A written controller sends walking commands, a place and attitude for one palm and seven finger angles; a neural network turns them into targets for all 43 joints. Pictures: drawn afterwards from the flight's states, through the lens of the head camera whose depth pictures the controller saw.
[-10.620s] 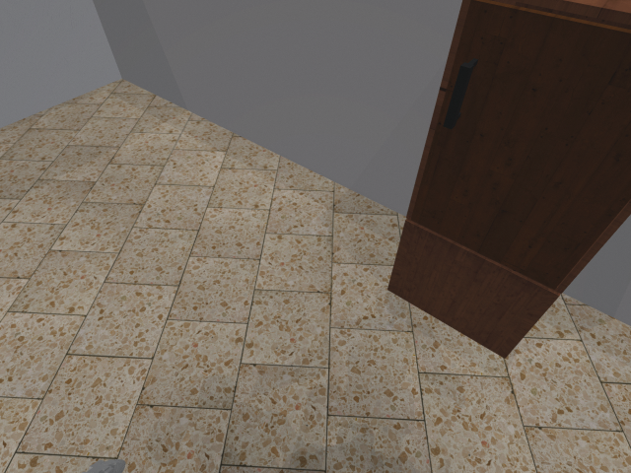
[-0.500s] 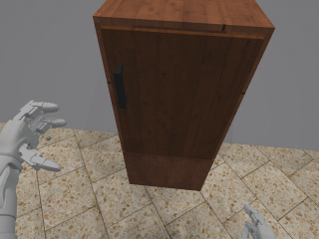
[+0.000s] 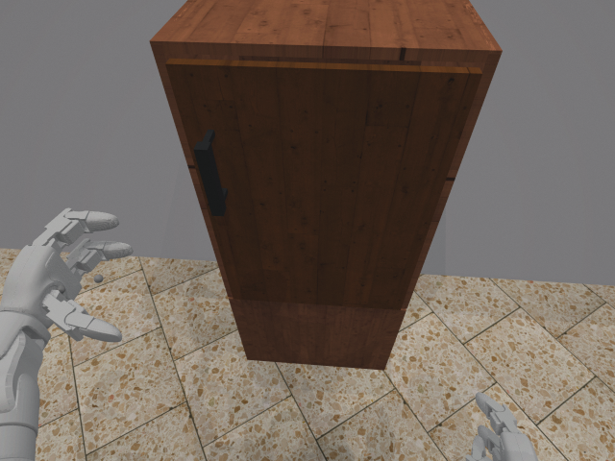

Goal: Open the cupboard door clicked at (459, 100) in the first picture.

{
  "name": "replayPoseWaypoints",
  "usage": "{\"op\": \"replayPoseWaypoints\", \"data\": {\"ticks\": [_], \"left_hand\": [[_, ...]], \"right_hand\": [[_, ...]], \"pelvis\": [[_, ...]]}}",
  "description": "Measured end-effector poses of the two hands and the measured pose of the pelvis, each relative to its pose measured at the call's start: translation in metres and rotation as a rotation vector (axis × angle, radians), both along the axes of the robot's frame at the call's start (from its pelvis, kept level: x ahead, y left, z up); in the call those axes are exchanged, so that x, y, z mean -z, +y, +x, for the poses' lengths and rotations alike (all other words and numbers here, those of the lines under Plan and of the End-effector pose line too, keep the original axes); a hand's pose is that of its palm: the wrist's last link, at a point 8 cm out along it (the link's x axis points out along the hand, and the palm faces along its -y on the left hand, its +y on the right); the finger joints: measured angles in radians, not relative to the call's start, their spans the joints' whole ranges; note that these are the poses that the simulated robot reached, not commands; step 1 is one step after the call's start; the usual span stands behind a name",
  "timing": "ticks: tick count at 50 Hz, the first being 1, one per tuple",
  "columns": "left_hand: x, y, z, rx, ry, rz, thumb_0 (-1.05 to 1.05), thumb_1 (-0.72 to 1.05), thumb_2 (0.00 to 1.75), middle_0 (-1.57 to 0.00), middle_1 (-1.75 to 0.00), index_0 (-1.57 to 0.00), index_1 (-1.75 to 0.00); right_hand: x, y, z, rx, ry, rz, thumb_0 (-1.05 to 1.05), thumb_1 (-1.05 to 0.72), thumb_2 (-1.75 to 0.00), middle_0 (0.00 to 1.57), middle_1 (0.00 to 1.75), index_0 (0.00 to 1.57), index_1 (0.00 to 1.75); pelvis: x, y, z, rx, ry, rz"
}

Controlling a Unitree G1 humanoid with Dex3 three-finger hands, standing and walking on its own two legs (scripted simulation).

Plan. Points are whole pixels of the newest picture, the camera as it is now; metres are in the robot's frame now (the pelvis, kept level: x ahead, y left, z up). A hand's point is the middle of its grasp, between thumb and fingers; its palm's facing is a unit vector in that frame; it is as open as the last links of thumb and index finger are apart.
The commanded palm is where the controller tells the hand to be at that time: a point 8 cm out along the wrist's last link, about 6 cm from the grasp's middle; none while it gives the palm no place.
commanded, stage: move the hooked fingers beside the handle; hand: left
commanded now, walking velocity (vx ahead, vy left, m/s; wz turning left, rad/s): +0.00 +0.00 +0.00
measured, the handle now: (214, 173) +0.52 +0.19 +0.09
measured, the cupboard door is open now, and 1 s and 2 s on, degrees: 0 0 0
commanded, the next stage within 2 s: none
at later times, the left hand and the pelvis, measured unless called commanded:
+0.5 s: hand (131, 240) +0.35 +0.25 +0.12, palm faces -0.01 -1.00 -0.03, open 14.0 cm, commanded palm +0.32 +0.31 +0.11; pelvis +0.00 +0.00 +0.00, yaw -1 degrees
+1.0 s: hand (152, 212) +0.41 +0.25 +0.11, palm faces -0.01 -1.00 -0.01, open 14.0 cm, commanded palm +0.39 +0.30 +0.11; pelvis +0.00 +0.01 +0.00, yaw -1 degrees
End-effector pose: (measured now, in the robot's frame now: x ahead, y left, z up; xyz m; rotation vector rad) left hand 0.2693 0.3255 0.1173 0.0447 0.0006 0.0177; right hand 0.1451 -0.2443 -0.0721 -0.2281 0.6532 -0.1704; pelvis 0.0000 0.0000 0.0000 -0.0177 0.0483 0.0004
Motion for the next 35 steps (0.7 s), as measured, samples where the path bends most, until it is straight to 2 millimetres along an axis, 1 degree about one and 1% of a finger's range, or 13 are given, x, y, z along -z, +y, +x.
{"op": "replayPoseWaypoints", "data": {"ticks": [4,7,13,20,27,35], "left_hand": [[0.002,-0.002,0.001,-0.006,-0.002,-0.008,-0.01,-0.5,0.3,-0.3,-1.2,-0.3,-1.2],[0.004,-0.001,0.006,-0.017,0.004,-0.011,-0.01,-0.5,0.3,-0.3,-1.2,-0.3,-1.2],[0.002,-0.006,0.025,0.0,-0.008,-0.01,-0.01,-0.5,0.3,-0.3,-1.2,-0.3,-1.2],[0.002,-0.011,0.051,0.019,0.004,-0.015,-0.01,-0.5,0.3,-0.3,-1.2,-0.3,-1.2],[0.001,-0.019,0.063,0.031,-0.014,-0.013,-0.01,-0.5,0.3,-0.3,-1.2,-0.3,-1.2],[0.007,-0.022,0.078,0.013,0.001,-0.018,-0.01,-0.5,0.3,-0.3,-1.2,-0.3,-1.2]], "right_hand": [[0.001,-0.004,0.001,0.001,0.001,0.0,0.01,-0.9,-0.9,0.2,0.3,0.21,0.3],[0.003,-0.007,-0.001,0.001,0.016,-0.008,0.01,-0.9,-0.9,0.2,0.3,0.21,0.3],[0.007,-0.014,-0.009,0.021,0.052,-0.021,0.01,-0.9,-0.9,0.2,0.3,0.21,0.3],[0.012,-0.019,-0.026,0.061,0.104,-0.025,0.01,-0.9,-0.9,0.2,0.3,0.21,0.3],[0.016,-0.017,-0.039,0.092,0.148,-0.013,0.01,-0.9,-0.9,0.2,0.3,0.21,0.3],[0.021,-0.009,-0.043,0.089,0.195,-0.012,0.01,-0.9,-0.9,0.2,0.3,0.21,0.3]], "pelvis": [[0.001,-0.003,0.0,0.0,0.003,0.002],[0.001,-0.005,-0.001,-0.004,0.005,0.001],[0.002,-0.007,-0.002,-0.003,0.015,0.001],[0.003,-0.004,-0.001,0.006,0.029,0.002],[0.002,0.0,0.004,0.02,0.039,0.005],[0.003,0.005,0.003,0.014,0.046,0.002]]}}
